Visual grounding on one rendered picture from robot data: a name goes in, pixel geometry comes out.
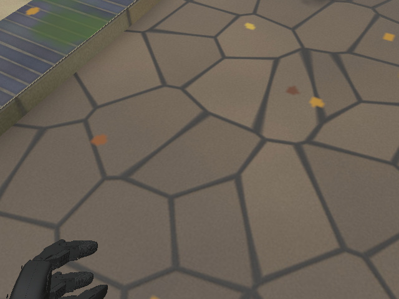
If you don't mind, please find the robot left hand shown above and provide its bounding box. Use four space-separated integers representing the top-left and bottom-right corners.
6 239 108 299

